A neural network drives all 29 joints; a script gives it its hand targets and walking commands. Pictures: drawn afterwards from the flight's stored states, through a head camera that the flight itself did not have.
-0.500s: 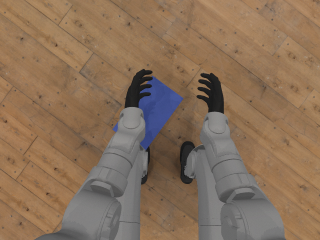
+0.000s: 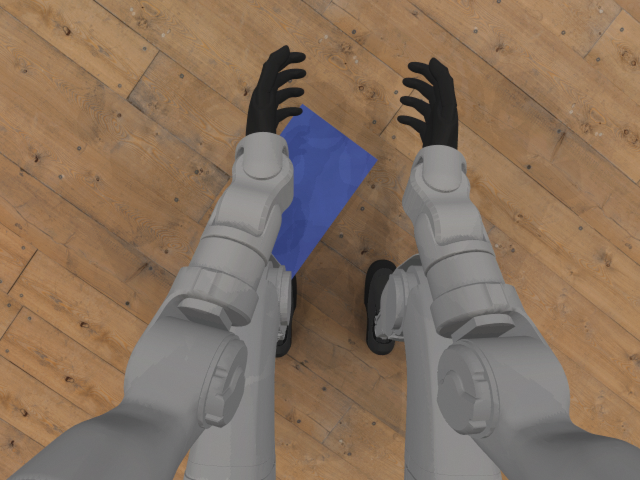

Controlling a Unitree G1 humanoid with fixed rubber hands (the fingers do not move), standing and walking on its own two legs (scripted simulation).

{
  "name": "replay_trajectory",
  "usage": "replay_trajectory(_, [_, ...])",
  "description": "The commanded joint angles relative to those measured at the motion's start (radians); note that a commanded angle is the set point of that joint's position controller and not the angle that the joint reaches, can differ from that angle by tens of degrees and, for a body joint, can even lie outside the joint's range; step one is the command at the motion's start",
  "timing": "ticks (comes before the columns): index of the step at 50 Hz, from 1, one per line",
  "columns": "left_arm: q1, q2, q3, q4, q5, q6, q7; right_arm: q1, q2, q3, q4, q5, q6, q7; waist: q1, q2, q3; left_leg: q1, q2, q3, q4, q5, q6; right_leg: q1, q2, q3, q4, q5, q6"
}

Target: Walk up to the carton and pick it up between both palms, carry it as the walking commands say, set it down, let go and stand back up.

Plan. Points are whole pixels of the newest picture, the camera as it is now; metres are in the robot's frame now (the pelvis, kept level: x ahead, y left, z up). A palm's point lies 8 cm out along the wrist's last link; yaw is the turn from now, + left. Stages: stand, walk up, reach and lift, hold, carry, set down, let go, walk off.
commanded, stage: set down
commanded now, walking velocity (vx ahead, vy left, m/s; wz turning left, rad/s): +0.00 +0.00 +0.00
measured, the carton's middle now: (294, 200) +0.38 +0.08 -0.46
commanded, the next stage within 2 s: none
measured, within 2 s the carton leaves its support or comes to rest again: neither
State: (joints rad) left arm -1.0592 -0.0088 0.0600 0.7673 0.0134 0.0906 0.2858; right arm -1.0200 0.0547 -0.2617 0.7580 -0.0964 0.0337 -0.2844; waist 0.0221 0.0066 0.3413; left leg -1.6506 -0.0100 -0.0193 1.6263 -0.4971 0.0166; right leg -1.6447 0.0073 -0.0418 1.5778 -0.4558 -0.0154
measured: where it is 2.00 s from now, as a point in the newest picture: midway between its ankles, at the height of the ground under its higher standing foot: (328, 324)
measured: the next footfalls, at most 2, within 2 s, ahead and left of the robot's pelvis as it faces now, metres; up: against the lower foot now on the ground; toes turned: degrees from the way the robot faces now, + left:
none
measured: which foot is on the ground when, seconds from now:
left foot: down 0.00-1.00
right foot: down 0.00-1.00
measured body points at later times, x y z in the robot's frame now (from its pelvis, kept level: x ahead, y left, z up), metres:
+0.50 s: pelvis -0.02 +0.00 -0.06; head +0.34 +0.01 +0.20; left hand +0.51 +0.09 -0.23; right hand +0.50 -0.09 -0.24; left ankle +0.11 +0.11 -0.52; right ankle +0.12 -0.12 -0.52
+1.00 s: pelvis -0.03 +0.00 -0.12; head +0.35 +0.02 +0.11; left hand +0.53 +0.09 -0.30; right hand +0.52 -0.09 -0.32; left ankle +0.11 +0.11 -0.52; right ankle +0.12 -0.11 -0.52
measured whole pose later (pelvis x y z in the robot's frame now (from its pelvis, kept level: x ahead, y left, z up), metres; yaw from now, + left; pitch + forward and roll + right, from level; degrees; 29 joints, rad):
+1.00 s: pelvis -0.03 +0.00 -0.12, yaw +0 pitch +31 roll -3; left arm -1.57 0.12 0.11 1.05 0.01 0.17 0.19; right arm -1.52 -0.10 -0.32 1.05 -0.04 0.11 -0.28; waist 0.02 0.01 0.52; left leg -2.03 -0.02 -0.02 2.00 -0.51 0.02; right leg -2.03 0.02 -0.04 1.95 -0.47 -0.01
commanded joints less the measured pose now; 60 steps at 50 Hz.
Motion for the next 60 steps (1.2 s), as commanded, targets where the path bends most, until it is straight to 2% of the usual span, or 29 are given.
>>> replay_trajectory(1, [-0.527, 0.017, 0.074, -0.137, -0.002, -0.028, 0.002, -0.457, -0.097, -0.031, -0.104, 0.008, -0.002, -0.029, -0.096, 0.06, -1.391, 0.448, -0.154, 0.006, -0.12, 0.198, -0.037, 0.504, 0.187, 0.017, -0.054, 0.179, 0.016])
replay_trajectory(3, [-0.566, 0.03, 0.082, -0.11, -0.008, -0.017, -0.002, -0.512, -0.113, -0.038, -0.106, 0.004, 0.008, -0.031, -0.1, 0.037, -1.383, 0.406, -0.15, 0.009, -0.106, 0.155, -0.035, 0.485, 0.182, 0.012, -0.039, 0.146, 0.018])
replay_trajectory(5, [-0.611, 0.043, 0.094, -0.13, 0.001, -0.014, -0.004, -0.547, -0.109, -0.038, -0.096, 0.021, 0.014, -0.03, -0.083, 0.046, -1.399, 0.399, -0.145, 0.021, -0.094, 0.135, -0.03, 0.484, 0.179, 0.017, -0.033, 0.131, 0.014])
replay_trajectory(7, [-0.634, 0.072, 0.121, -0.08, 0.008, -0.003, -0.009, -0.581, -0.128, -0.061, -0.062, 0.009, 0.026, -0.029, -0.083, 0.032, -1.348, 0.361, -0.141, 0.022, -0.084, 0.091, -0.026, 0.438, 0.179, 0.01, -0.022, 0.091, 0.018])
replay_trajectory(8, [-0.638, 0.08, 0.138, -0.061, 0.015, -0.003, -0.017, -0.596, -0.128, -0.059, -0.041, 0.006, 0.029, -0.024, -0.067, 0.034, -1.322, 0.313, -0.139, 0.036, -0.073, 0.078, -0.027, 0.433, 0.176, 0.02, -0.02, 0.088, 0.016])
replay_trajectory(9, [-0.63, 0.096, 0.158, -0.041, 0.027, 0.003, -0.016, -0.599, -0.141, -0.073, -0.041, -0.008, 0.03, -0.03, -0.075, 0.015, -1.343, 0.306, -0.14, 0.032, -0.063, 0.071, -0.026, 0.444, 0.175, 0.019, -0.016, 0.082, 0.02])
replay_trajectory(11, [-0.674, 0.092, 0.135, -0.044, 0.021, 0.002, -0.024, -0.652, -0.138, -0.06, -0.052, 0.013, 0.029, -0.025, -0.064, 0.031, -1.357, 0.307, -0.137, 0.034, -0.049, 0.088, -0.02, 0.426, 0.18, 0.019, 0.004, 0.094, 0.019])
replay_trajectory(14, [-0.706, 0.1, 0.141, -0.012, 0.026, 0.005, -0.034, -0.648, -0.139, -0.086, 0.027, -0.004, 0.039, -0.021, -0.082, 0.026, -1.298, 0.257, -0.134, 0.038, -0.034, 0.048, -0.022, 0.385, 0.175, 0.02, 0.018, 0.06, 0.02])
replay_trajectory(16, [-0.721, 0.092, 0.129, -0.009, 0.022, 0.007, -0.04, -0.677, -0.146, -0.083, 0.015, 0.007, 0.036, -0.018, -0.073, 0.031, -1.334, 0.279, -0.134, 0.035, -0.024, 0.062, -0.019, 0.383, 0.174, 0.016, 0.032, 0.065, 0.019])
replay_trajectory(17, [-0.736, 0.094, 0.13, -0.002, 0.02, 0.007, -0.04, -0.677, -0.157, -0.093, 0.033, -0.008, 0.036, -0.018, -0.087, 0.033, -1.335, 0.275, -0.134, 0.031, -0.015, 0.069, -0.024, 0.364, 0.175, 0.01, 0.046, 0.072, 0.018])
replay_trajectory(20, [-0.755, 0.096, 0.12, 0.004, 0.012, 0.004, -0.044, -0.718, -0.167, -0.087, 0.023, 0.003, 0.028, -0.015, -0.075, 0.027, -1.341, 0.26, -0.133, 0.03, 0.007, 0.095, -0.022, 0.354, 0.175, 0.012, 0.067, 0.093, 0.02])
replay_trajectory(22, [-0.781, 0.108, 0.113, 0.011, 0.0, 0.001, -0.048, -0.725, -0.173, -0.092, 0.045, -0.011, 0.028, -0.011, -0.089, 0.02, -1.326, 0.239, -0.134, 0.029, 0.022, 0.097, -0.025, 0.337, 0.178, 0.008, 0.087, 0.103, 0.02])
replay_trajectory(24, [-0.799, 0.126, 0.113, 0.002, 0.015, 0.002, -0.043, -0.753, -0.189, -0.09, 0.03, 0.006, 0.028, -0.011, -0.075, 0.036, -1.358, 0.256, -0.13, 0.029, 0.035, 0.105, -0.027, 0.337, 0.178, 0.008, 0.104, 0.109, 0.023])
replay_trajectory(26, [-0.852, 0.144, 0.106, -0.003, 0.009, 0.005, -0.045, -0.777, -0.192, -0.09, 0.057, 0.008, 0.035, -0.007, -0.084, 0.034, -1.341, 0.257, -0.13, 0.025, 0.046, 0.089, -0.025, 0.316, 0.175, 0.007, 0.117, 0.089, 0.022])
replay_trajectory(33, [-0.958, 0.19, 0.056, -0.024, -0.054, 0.021, -0.038, -0.904, -0.246, -0.031, 0.016, 0.07, 0.047, -0.017, -0.096, 0.022, -1.549, 0.354, -0.125, 0.03, 0.123, 0.136, -0.021, 0.429, 0.165, 0.007, 0.175, 0.138, 0.021])
replay_trajectory(34, [-0.939, 0.18, 0.045, 0.063, -0.059, 0.032, -0.044, -0.894, -0.232, -0.018, 0.091, 0.073, 0.058, -0.013, -0.091, 0.018, -1.455, 0.295, -0.12, 0.033, 0.122, 0.088, -0.02, 0.393, 0.158, 0.006, 0.178, 0.096, 0.019])
replay_trajectory(36, [-1.023, 0.189, 0.031, -0.019, -0.087, 0.024, -0.05, -0.964, -0.243, -0.009, 0.024, 0.08, 0.052, -0.012, -0.099, 0.014, -1.478, 0.301, -0.123, 0.037, 0.149, 0.13, -0.017, 0.405, 0.16, 0.013, 0.198, 0.14, 0.019])
replay_trajectory(38, [-1.037, 0.193, 0.023, 0.018, -0.089, 0.029, -0.053, -0.971, -0.264, -0.017, 0.063, 0.078, 0.055, -0.011, -0.11, 0.035, -1.427, 0.283, -0.12, 0.034, 0.165, 0.112, -0.021, 0.367, 0.156, 0.015, 0.212, 0.125, 0.016])
replay_trajectory(41, [-1.078, 0.183, 0.003, 0.035, -0.107, 0.035, -0.061, -1.024, -0.271, -0.006, 0.065, 0.083, 0.057, -0.007, -0.113, 0.014, -1.398, 0.252, -0.12, 0.028, 0.174, 0.082, -0.017, 0.358, 0.149, 0.01, 0.23, 0.096, 0.015])
replay_trajectory(42, [-1.089, 0.186, 0.0, 0.039, -0.114, 0.037, -0.068, -1.012, -0.278, -0.009, 0.099, 0.08, 0.059, -0.001, -0.126, 0.018, -1.365, 0.242, -0.116, 0.029, 0.182, 0.072, -0.02, 0.334, 0.145, 0.009, 0.233, 0.086, 0.015])
replay_trajectory(45, [-1.087, 0.197, 0.031, 0.097, -0.075, 0.038, -0.082, -1.003, -0.278, -0.044, 0.167, 0.059, 0.06, 0.016, -0.12, 0.017, -1.229, 0.176, -0.117, 0.025, 0.19, 0.017, -0.019, 0.261, 0.142, 0.005, 0.247, 0.036, 0.019])
replay_trajectory(46, [-1.065, 0.189, 0.047, 0.131, -0.056, 0.042, -0.088, -1.02, -0.281, -0.045, 0.163, 0.06, 0.057, 0.023, -0.101, 0.015, -1.204, 0.171, -0.119, 0.021, 0.195, 0.008, -0.017, 0.245, 0.142, 0.009, 0.253, 0.018, 0.019])
replay_trajectory(47, [-1.065, 0.198, 0.059, 0.15, -0.04, 0.042, -0.093, -1.001, -0.282, -0.062, 0.195, 0.045, 0.058, 0.029, -0.115, 0.011, -1.157, 0.154, -0.117, 0.019, 0.202, -0.007, -0.017, 0.219, 0.143, 0.007, 0.256, 0.004, 0.023])
replay_trajectory(50, [-1.046, 0.209, 0.102, 0.214, 0.004, 0.044, -0.107, -1.015, -0.294, -0.095, 0.224, 0.021, 0.054, 0.043, -0.106, 0.004, -1.068, 0.106, -0.124, 0.015, 0.216, -0.031, -0.017, 0.177, 0.143, 0.002, 0.277, -0.022, 0.027])
replay_trajectory(51, [-1.068, 0.213, 0.107, 0.196, 0.009, 0.042, -0.11, -1.009, -0.292, -0.111, 0.228, 0.01, 0.053, 0.046, -0.12, 0.008, -1.042, 0.096, -0.128, 0.014, 0.221, -0.032, -0.019, 0.159, 0.147, -0.004, 0.283, -0.024, 0.028])
replay_trajectory(52, [-1.086, 0.216, 0.106, 0.174, 0.017, 0.036, -0.114, -1.004, -0.283, -0.119, 0.246, 0.013, 0.053, 0.051, -0.116, 0.028, -1.045, 0.097, -0.126, 0.013, 0.227, -0.024, -0.023, 0.161, 0.146, 0.001, 0.292, -0.011, 0.027])
replay_trajectory(55, [-1.108, 0.225, 0.101, 0.178, 0.021, 0.036, -0.118, -1.043, -0.296, -0.124, 0.227, 0.002, 0.048, 0.056, -0.136, 0.019, -1.055, 0.112, -0.127, 0.01, 0.253, -0.007, -0.023, 0.171, 0.145, -0.01, 0.314, 0.006, 0.033])
replay_trajectory(56, [-1.112, 0.227, 0.097, 0.172, 0.022, 0.034, -0.118, -1.074, -0.309, -0.112, 0.193, 0.012, 0.04, 0.056, -0.131, 0.021, -1.079, 0.132, -0.126, 0.009, 0.268, 0.016, -0.025, 0.172, 0.145, -0.015, 0.325, 0.021, 0.038])
replay_trajectory(60, [-1.093, 0.198, 0.078, 0.234, 0.013, 0.038, -0.13, -1.033, -0.296, -0.125, 0.261, 0.007, 0.038, 0.067, -0.152, 0.045, -1.007, 0.117, -0.129, -0.002, 0.292, 0.03, -0.026, 0.119, 0.143, -0.017, 0.356, 0.025, 0.035])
